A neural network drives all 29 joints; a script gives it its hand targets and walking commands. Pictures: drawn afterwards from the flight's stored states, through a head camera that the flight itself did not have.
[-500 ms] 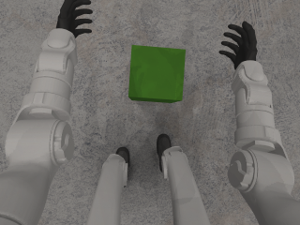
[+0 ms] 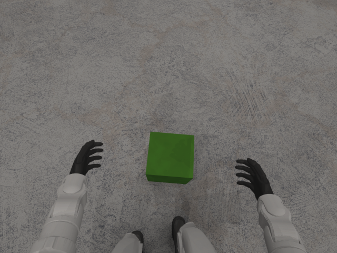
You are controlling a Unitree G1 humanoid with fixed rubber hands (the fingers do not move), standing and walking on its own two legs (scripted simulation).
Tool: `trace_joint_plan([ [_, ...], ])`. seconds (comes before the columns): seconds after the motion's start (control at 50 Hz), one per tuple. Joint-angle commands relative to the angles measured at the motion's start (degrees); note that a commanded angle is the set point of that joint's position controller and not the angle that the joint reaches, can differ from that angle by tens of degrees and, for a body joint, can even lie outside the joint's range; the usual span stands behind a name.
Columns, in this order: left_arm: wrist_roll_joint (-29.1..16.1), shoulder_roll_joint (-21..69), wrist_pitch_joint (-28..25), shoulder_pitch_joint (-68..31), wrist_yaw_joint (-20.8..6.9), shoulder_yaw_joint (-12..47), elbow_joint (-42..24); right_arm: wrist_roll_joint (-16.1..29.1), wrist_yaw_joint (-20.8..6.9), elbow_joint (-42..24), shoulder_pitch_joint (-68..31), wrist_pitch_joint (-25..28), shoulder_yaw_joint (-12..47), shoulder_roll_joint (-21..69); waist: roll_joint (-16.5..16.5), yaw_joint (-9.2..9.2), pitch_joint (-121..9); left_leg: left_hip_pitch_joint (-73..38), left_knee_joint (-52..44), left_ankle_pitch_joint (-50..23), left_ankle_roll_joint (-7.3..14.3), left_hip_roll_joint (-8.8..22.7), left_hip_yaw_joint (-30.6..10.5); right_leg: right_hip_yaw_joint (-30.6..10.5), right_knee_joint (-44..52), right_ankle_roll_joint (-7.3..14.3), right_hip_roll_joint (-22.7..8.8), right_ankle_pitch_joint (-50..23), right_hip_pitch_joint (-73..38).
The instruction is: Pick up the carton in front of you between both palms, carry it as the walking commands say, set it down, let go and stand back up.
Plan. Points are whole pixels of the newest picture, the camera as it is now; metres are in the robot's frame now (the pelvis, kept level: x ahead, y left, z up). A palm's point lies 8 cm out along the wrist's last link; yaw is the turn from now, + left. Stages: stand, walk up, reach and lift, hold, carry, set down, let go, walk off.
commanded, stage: let go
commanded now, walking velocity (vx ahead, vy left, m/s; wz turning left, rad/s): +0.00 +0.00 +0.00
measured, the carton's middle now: (169, 159) +0.45 -0.05 -0.62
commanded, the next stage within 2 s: stand in 0.80 s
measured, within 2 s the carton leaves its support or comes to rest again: neither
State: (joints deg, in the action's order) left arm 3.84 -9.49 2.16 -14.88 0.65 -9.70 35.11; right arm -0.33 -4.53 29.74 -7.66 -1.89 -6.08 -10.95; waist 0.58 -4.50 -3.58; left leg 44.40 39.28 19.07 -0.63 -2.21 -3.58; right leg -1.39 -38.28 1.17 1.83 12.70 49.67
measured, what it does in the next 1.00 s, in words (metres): shifts its weight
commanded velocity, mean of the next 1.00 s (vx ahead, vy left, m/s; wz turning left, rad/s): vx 0.00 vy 0.00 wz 0.00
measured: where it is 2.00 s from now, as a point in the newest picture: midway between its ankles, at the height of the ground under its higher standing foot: outside the picture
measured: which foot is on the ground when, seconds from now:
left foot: down 0.00-1.00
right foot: down 0.00-1.00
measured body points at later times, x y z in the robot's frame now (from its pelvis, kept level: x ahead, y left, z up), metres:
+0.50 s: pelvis +0.03 +0.03 +0.03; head +0.05 +0.02 +0.48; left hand +0.20 +0.26 -0.04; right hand +0.20 -0.21 -0.05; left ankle -0.02 +0.13 -0.71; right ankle +0.04 -0.10 -0.71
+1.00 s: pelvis +0.05 +0.01 +0.02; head +0.05 +0.00 +0.47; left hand +0.17 +0.27 -0.08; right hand +0.15 -0.26 -0.08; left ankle -0.02 +0.13 -0.71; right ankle +0.04 -0.10 -0.71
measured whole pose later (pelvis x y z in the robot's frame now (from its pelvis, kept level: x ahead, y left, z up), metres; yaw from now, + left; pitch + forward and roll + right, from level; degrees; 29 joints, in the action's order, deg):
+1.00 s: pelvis +0.05 +0.01 +0.02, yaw -3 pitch +3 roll -1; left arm 2.0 -14.4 -2.8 18.7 0.1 -1.6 39.3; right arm -2.5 1.5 35.3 18.2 2.1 -1.1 -16.4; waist -2.4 -0.2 -3.7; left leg 10.6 30.3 22.8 0.6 -0.2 -1.2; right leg -3.8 -30.9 0.7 3.6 16.5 17.4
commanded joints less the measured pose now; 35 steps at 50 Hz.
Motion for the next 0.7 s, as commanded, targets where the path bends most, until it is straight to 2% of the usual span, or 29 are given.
trace_joint_plan([
  [0.0,-0.7,-5.3,-2.2,3.3,-0.5,0.1,-6.4,0.7,0.4,-7.5,5.3,2.0,0.4,-5.1,0.6,0.65,-25.5,-4.6,-7.6,-9.5,0.5,-1.1,2.3,-2.2,2.2,-2.6,-1.6,-25.5,-41.3],
  [0.08,-1.7,-5.8,-3.0,10.3,-1.1,1.6,-8.4,1.5,0.7,-10.2,12.5,2.4,2.1,-5.5,0.2,1.17,-18.1,-13.3,-11.5,-10.1,0.6,-0.5,2.0,-1.2,6.6,-2.9,-1.0,-21.9,-43.7],
  [0.18,-2.4,-5.7,-2.7,17.7,-1.9,3.5,-10.5,2.0,0.6,-11.4,17.3,1.8,3.0,-6.2,-1.8,2.66,-8.7,-22.3,-16.0,-11.6,0.1,0.5,1.5,-0.1,11.1,-2.8,0.0,-16.2,-45.2],
  [0.26,-2.8,-5.8,-1.5,22.2,-2.6,4.8,-12.4,1.7,0.4,-11.4,19.1,0.6,2.8,-7.0,-3.6,3.96,-2.7,-26.2,-18.6,-12.7,-0.4,1.3,1.4,0.5,13.2,-2.4,0.8,-13.3,-47.7],
  [0.34,-3.3,-6.3,0.4,23.5,-3.5,5.8,-14.3,0.8,0.3,-10.8,18.9,-1.3,2.2,-7.4,-3.8,4.42,2.5,-27.4,-20.3,-11.6,-0.4,2.0,1.4,1.0,13.8,-2.0,1.3,-10.6,-49.6],
  [0.5,-4.1,-6.8,3.6,24.2,-4.5,6.7,-16.3,-0.7,0.7,-10.4,19.6,-4.6,1.4,-7.6,-1.1,3.65,6.5,-29.4,-20.4,-13.2,0.0,2.1,1.3,1.2,13.6,-2.0,1.5,-11.7,-51.9],
  [0.6,-3.7,-7.2,4.2,24.9,-4.3,6.3,-16.2,-0.7,0.8,-10.9,19.4,-5.2,1.4,-7.4,-1.7,4.14,5.6,-30.6,-19.6,-16.4,-0.1,1.8,1.3,1.0,13.3,-1.9,1.5,-13.8,-53.0],
  [0.62,-4.6,-7.5,2.6,27.5,-3.1,7.0,-13.0,-1.9,2.3,-13.4,17.2,-8.0,0.9,-9.1,-1.0,5.04,2.5,-33.0,-17.4,-22.4,-0.2,2.0,0.8,1.3,11.3,-2.4,2.7,-13.1,-51.7],
  [0.64,-4.7,-7.6,2.2,27.5,-2.5,6.9,-13.2,-1.3,2.9,-12.9,19.2,-8.6,1.6,-9.1,-2.3,4.58,2.3,-33.7,-16.5,-24.7,-0.5,2.0,0.8,0.7,11.1,-1.9,2.5,-13.2,-50.6],
  [0.68,-4.8,-7.8,1.9,26.5,-2.0,7.0,-13.8,-0.6,3.5,-12.8,19.6,-9.0,2.3,-8.8,-3.0,4.56,2.3,-33.4,-16.4,-25.1,-0.7,1.8,0.9,0.4,11.0,-1.6,2.3,-13.3,-49.1],
])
